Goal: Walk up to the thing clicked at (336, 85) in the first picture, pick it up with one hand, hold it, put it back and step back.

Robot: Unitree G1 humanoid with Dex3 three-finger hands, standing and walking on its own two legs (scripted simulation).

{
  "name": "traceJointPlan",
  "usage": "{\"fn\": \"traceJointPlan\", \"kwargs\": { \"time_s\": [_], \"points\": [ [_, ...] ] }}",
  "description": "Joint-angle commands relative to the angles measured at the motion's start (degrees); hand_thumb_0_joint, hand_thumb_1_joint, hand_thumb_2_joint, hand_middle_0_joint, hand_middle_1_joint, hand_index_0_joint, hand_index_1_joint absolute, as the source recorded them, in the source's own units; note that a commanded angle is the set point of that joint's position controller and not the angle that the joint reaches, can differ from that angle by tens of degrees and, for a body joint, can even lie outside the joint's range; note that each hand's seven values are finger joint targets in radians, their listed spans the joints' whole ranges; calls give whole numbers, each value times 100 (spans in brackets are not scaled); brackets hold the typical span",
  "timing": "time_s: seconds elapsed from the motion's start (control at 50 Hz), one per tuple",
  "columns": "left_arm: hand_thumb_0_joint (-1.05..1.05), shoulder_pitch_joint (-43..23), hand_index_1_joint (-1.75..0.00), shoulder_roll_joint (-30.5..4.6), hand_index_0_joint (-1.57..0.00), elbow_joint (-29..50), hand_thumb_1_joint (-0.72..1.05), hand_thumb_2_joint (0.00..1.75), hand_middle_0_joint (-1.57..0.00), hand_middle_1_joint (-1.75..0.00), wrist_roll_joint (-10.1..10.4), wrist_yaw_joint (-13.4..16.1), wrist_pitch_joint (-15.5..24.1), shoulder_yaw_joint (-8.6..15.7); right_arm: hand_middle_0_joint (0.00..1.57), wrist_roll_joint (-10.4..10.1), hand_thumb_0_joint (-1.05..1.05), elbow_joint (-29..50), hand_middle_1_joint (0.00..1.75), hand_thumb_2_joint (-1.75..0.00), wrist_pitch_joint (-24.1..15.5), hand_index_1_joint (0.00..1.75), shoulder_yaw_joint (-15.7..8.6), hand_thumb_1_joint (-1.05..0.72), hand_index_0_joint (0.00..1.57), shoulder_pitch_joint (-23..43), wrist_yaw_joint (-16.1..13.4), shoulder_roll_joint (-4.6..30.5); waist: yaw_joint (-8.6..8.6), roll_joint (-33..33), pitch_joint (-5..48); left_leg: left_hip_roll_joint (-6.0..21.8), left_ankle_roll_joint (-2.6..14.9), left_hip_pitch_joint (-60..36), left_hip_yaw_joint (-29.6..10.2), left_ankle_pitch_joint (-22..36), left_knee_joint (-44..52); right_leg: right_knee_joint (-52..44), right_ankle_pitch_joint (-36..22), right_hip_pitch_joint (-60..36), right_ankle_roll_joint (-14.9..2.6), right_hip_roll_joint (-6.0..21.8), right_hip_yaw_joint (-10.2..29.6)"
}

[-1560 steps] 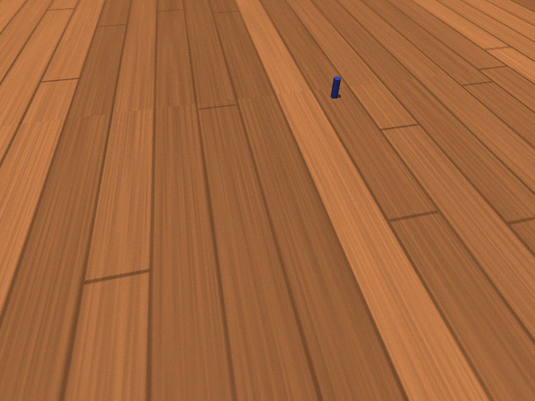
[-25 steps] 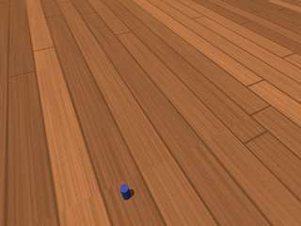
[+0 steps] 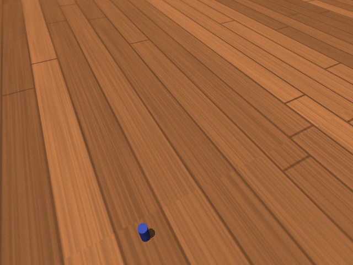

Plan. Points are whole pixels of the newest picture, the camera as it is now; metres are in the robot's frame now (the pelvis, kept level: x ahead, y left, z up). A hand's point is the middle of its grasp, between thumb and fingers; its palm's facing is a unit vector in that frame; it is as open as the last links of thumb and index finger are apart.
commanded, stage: stand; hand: left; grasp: from the side
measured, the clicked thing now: (144, 232) +0.39 +0.19 -0.71
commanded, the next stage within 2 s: step back in 0.64 s
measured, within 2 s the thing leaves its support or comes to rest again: neither
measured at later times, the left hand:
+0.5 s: hand out of the picture +0.06 +0.25 -0.16, palm faces +0.00 -0.94 -0.34, open 7.4 cm
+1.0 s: hand out of the picture +0.10 +0.31 -0.18, palm faces -0.02 -0.93 -0.37, open 7.4 cm
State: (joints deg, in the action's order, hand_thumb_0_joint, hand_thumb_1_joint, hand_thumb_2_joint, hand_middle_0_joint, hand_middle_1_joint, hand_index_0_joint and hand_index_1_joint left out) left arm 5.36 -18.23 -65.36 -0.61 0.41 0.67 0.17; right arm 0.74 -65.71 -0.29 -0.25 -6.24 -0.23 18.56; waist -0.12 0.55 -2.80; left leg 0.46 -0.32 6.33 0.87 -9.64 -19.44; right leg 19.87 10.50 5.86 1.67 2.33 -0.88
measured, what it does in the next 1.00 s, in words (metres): steps on the spot: left foot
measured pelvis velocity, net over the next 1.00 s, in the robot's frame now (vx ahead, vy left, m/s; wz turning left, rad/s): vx -0.05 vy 0.04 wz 0.00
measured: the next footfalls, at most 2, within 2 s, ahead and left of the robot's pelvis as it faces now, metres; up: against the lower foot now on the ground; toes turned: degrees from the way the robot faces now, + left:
left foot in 0.92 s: -0.01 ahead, +0.12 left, +0.00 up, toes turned -1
right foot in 1.34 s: -0.06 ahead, -0.06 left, +0.00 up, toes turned +0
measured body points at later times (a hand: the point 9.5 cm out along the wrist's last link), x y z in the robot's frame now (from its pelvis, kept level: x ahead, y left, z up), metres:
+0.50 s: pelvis +0.00 -0.01 +0.00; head +0.00 -0.01 +0.45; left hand +0.07 +0.29 -0.13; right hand +0.07 -0.30 -0.14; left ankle +0.01 +0.12 -0.75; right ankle +0.01 -0.14 -0.75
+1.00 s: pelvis -0.05 +0.04 -0.02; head +0.03 +0.07 +0.42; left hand +0.10 +0.36 -0.16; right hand +0.01 -0.29 -0.13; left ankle -0.05 +0.12 -0.75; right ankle -0.01 -0.13 -0.72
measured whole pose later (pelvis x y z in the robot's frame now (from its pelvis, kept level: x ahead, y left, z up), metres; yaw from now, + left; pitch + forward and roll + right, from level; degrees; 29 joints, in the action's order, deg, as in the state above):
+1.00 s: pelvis -0.05 +0.04 -0.02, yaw +0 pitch -1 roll -1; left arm 0.7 -23.7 -53.3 -0.4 1.7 -3.3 3.8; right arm 1.2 -57.6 2.0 -3.2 -7.6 0.4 21.4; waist 0.7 -2.9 -11.0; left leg -2.3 3.6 15.8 0.6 -20.3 -36.7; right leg 47.5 26.4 24.3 -0.9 -1.0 6.9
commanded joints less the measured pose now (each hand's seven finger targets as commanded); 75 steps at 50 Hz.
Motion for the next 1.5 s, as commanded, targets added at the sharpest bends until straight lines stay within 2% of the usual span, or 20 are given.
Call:
{"fn": "traceJointPlan", "kwargs": {
  "time_s": [0.0,0.6,0.62,0.68,0.78,0.8,0.86,0.9,0.92,0.94,0.96,1.04,1.06,1.12,1.2,1.32,1.34,1.38,1.4,1.48],
  "points": [
    [0,-134,-30,-1203,-20,227,90,90,-20,-30,-25,61,75,261,20,20,0,269,30,-90,-141,30,-210,-90,20,184,-83,1160,-14,-5,262,648,87,-24,-547,669,429,-327,-612,2,-188,515,416],
    [0,-121,-30,-1282,-20,284,90,90,-20,-30,-18,41,108,248,20,12,0,276,30,-90,-108,30,-229,-90,20,224,-41,1245,30,-113,285,683,110,-90,-534,408,457,-512,-420,90,-232,542,473],
    [0,-73,-30,-1718,-20,396,90,90,-20,-30,81,65,50,524,20,-12,0,338,30,-90,-6,30,-343,-90,20,366,-13,1560,-1,-249,-328,573,231,370,-583,1095,-174,-82,-1293,574,-298,471,580],
    [0,44,-30,-1732,-20,639,90,90,-20,-30,92,102,13,594,20,-84,0,522,30,-90,58,30,-356,-90,20,169,-6,1386,48,-378,172,342,210,315,-277,1056,-931,5,-1787,463,-666,748,781],
    [0,-496,-30,-1941,-20,1255,90,90,-20,-30,-70,119,-72,690,20,-33,0,736,30,-90,248,30,-466,-90,20,-284,41,1333,116,-1184,555,-265,218,616,-159,-1797,-2845,37,-1802,998,-1607,1763,1587],
    [0,-533,-30,-1895,-20,1351,90,90,-20,-30,-102,117,-89,696,20,-43,0,809,30,-90,265,30,-460,-90,20,-376,57,1286,166,-1229,555,-171,265,750,-270,-1940,-2738,196,-1796,963,-1588,1719,1444],
    [0,-776,-30,-1698,-20,1563,90,90,-20,-30,-69,106,-177,619,20,-44,0,897,30,-90,190,30,-501,-90,20,-586,58,1349,306,-953,642,23,295,568,-279,-175,-1555,1019,-1628,932,-1013,1118,844],
    [0,-613,-30,-1286,-20,1703,90,90,-20,-30,40,114,-254,517,20,65,0,1049,30,-90,115,30,-639,-90,20,-363,2,1954,200,862,507,1222,600,294,-1821,2599,-211,2644,110,1574,-388,-394,238],
    [0,-522,-30,-1219,-20,1698,90,90,-20,-30,30,154,-308,530,20,137,0,1085,30,-90,78,30,-687,-90,20,-525,-31,2095,229,981,535,1593,850,-269,-2342,3406,-215,3201,2211,2235,-369,-822,674],
    [0,-230,-30,-1213,-20,1669,90,90,-20,-30,14,179,-342,506,20,124,0,1133,30,-90,62,30,-672,-90,20,-476,-70,2020,120,612,597,1651,997,-400,-2029,4141,-517,3751,2409,2323,-370,-780,926],
    [0,-172,-30,-1168,-20,1685,90,90,-20,-30,12,204,-342,489,20,124,0,1267,30,-90,68,30,-694,-90,20,-433,-94,2049,199,924,695,1685,819,-355,-2177,4112,-475,3954,2434,2396,-365,-791,1099],
    [0,117,-30,-1355,-20,1637,90,90,-20,-30,59,194,-381,531,20,129,0,1553,30,-90,63,30,-617,-90,20,128,-219,1633,-109,786,663,1067,634,-529,-1233,3452,-773,4358,1523,2483,-323,-728,1191],
    [0,152,-30,-1370,-20,1667,90,90,-20,-30,26,191,-371,560,20,101,0,1617,30,-90,58,30,-613,-90,20,102,-226,1614,-83,751,704,1149,809,-578,-1266,3415,-804,4498,1561,2439,-266,-744,1116],
    [0,47,-30,-1333,-20,1828,90,90,-20,-30,-19,168,-312,568,20,58,0,1605,30,-90,67,30,-652,-90,20,-325,-256,1528,133,571,650,1023,553,-980,-1153,3383,-865,3716,1411,2458,-143,-695,988],
    [0,-27,-30,-1299,-20,1965,90,90,-20,-30,-18,156,-268,591,20,44,0,1692,30,-90,93,30,-680,-90,20,-541,-257,1549,295,617,644,1135,667,-1033,-1170,3211,-973,2561,1423,2081,-139,-497,707],
    [0,620,-30,-1294,-20,1736,90,90,-20,-30,-145,85,-214,694,20,-24,0,1905,30,-90,118,30,-687,-90,20,36,-178,1667,-66,326,673,1383,911,415,-1462,1290,-1023,1061,320,548,-458,-333,472],
    [0,685,-30,-1415,-20,1739,90,90,-20,-30,-176,83,-169,722,20,-57,0,1918,30,-90,113,30,-645,-90,20,67,-161,1588,-81,-73,721,1174,771,842,-1298,836,-1216,964,-425,232,-567,-122,815],
    [0,365,-30,-1908,-20,1945,90,90,-20,-30,-125,33,-176,832,20,-91,0,1957,30,-90,137,30,-589,-90,20,259,-155,1354,-161,-1477,218,-338,127,1400,-337,-1246,-2826,150,-850,1025,-1687,1285,2778],
    [0,48,-30,-1981,-20,2156,90,90,-20,-30,-163,51,-149,838,20,-58,0,1897,30,-90,183,30,-603,-90,20,141,-167,1357,-144,-1748,40,-587,23,1302,-475,-2561,-3992,-194,-902,1496,-2072,1890,3313],
    [0,-222,-30,-1523,-20,2428,90,90,-20,-30,-115,128,-129,779,20,-91,0,1700,30,-90,169,30,-551,-90,20,-386,-114,1420,20,-703,101,-803,-24,1659,-921,-2098,-4907,215,-1806,1163,-1687,1138,1950]
  ]
}}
